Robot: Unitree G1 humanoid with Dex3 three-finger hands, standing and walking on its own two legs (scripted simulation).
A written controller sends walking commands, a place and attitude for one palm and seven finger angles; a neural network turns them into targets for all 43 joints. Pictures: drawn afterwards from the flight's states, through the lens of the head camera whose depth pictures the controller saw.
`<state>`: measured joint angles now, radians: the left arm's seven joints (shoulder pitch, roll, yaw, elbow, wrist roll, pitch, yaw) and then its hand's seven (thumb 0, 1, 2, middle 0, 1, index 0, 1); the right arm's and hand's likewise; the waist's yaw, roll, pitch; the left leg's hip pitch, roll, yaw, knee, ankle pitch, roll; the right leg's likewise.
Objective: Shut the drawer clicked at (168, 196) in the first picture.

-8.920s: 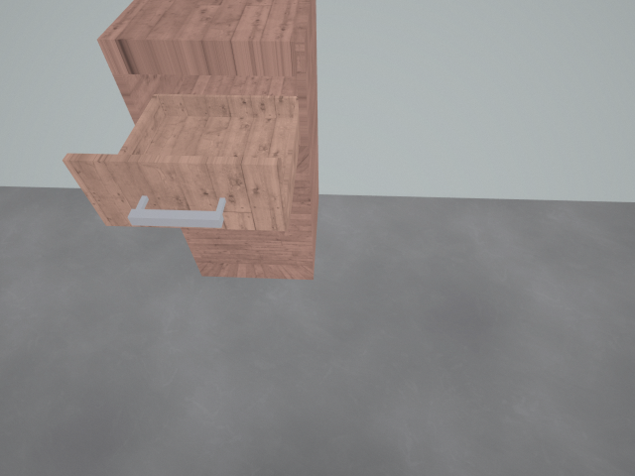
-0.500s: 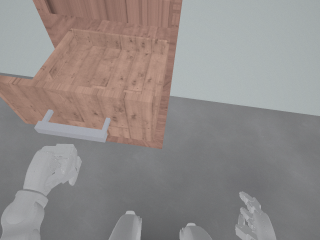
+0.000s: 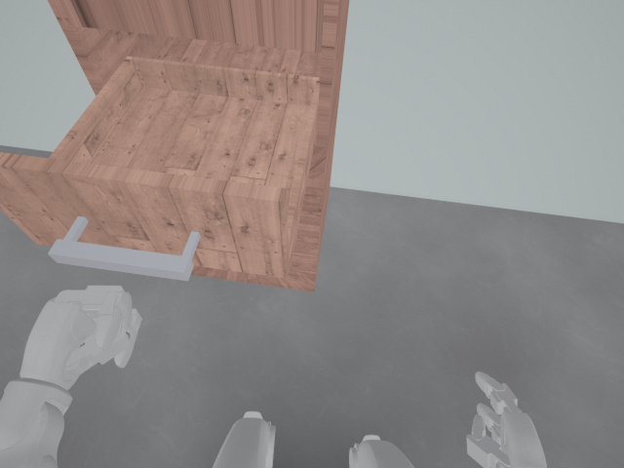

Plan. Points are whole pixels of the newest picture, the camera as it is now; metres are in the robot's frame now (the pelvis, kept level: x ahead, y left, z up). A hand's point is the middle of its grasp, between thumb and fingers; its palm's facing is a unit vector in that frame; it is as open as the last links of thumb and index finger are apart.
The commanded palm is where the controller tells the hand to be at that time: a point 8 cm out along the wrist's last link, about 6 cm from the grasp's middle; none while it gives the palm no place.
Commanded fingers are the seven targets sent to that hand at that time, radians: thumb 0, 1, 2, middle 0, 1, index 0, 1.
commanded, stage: push the drawer shut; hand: left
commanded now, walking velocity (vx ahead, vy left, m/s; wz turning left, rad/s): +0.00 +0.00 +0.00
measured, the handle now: (129, 245) +0.37 +0.25 +0.06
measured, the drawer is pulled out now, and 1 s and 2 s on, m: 0.30 0.21 0.10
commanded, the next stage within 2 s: none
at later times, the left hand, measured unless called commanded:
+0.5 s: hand (138, 298) +0.30 +0.22 +0.05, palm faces -0.11 -0.99 -0.04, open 3.1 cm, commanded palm +0.30 +0.27 +0.06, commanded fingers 0.00 0.90 0.90 -1.40 -1.60 -1.40 -1.60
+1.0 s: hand (168, 245) +0.38 +0.20 +0.06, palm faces -0.12 -0.99 -0.04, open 3.3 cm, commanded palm +0.36 +0.26 +0.06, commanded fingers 0.00 0.90 0.90 -1.40 -1.60 -1.40 -1.60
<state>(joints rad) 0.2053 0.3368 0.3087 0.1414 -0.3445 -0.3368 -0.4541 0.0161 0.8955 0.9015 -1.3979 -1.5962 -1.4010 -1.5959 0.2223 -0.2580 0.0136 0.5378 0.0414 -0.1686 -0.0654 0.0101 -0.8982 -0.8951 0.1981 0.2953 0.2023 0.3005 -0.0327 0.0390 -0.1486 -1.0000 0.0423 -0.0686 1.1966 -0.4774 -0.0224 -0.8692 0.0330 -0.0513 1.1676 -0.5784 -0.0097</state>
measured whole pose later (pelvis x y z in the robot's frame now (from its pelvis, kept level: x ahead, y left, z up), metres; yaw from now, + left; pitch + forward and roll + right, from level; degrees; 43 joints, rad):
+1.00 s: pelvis +0.00 +0.01 +0.01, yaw -1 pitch +18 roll -3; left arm -0.29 0.36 0.27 0.53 -0.23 -0.30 -0.35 0.02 0.91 0.93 -1.40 -1.60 -1.40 -1.60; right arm 0.27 -0.26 0.03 0.58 0.04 -0.08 -0.05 0.01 -0.90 -0.89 0.20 0.30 0.20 0.30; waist -0.08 0.03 -0.13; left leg -1.01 0.04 -0.04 1.15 -0.45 0.00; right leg -0.89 0.02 -0.02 1.13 -0.54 0.01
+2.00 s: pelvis -0.01 +0.01 -0.01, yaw -3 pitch +23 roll -4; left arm -0.82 0.54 0.40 1.06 -0.13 -0.37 -0.41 0.00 0.81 0.88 -1.40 -1.60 -1.40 -1.60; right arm 0.34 -0.27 0.04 0.64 0.02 0.00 -0.03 0.00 -0.90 -0.89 0.20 0.30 0.20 0.30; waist -0.15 0.03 -0.12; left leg -1.19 0.06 -0.04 1.24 -0.46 0.00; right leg -1.07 0.05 -0.02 1.20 -0.54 0.01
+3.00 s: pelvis -0.01 +0.02 -0.03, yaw -5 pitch +30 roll -7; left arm -1.23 0.77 0.44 1.29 0.03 -0.27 -0.35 0.05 0.79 0.90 -1.40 -1.60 -1.40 -1.60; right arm 0.38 -0.27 0.08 0.63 -0.03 0.05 -0.01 0.00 -0.90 -0.89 0.20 0.30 0.20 0.30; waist -0.27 0.05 -0.09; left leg -1.37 0.08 -0.08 1.31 -0.47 0.00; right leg -1.23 0.07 -0.05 1.24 -0.54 0.01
